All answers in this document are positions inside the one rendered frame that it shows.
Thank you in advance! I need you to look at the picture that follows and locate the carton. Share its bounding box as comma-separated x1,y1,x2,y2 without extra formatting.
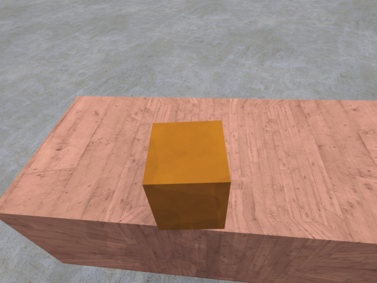
143,120,231,231

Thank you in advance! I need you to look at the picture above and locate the pedestal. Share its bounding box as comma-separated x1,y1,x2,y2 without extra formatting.
0,96,377,283

